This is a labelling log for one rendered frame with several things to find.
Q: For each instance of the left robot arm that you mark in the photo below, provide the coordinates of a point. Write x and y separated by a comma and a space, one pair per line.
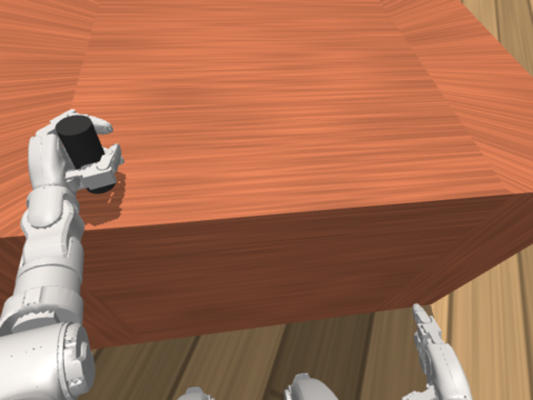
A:
44, 348

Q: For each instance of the can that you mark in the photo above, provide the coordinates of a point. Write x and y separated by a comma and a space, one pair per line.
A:
82, 144

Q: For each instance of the left robot hand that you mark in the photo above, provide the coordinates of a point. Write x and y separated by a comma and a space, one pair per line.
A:
50, 165

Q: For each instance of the right robot hand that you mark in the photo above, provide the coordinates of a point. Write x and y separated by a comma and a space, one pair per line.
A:
444, 374

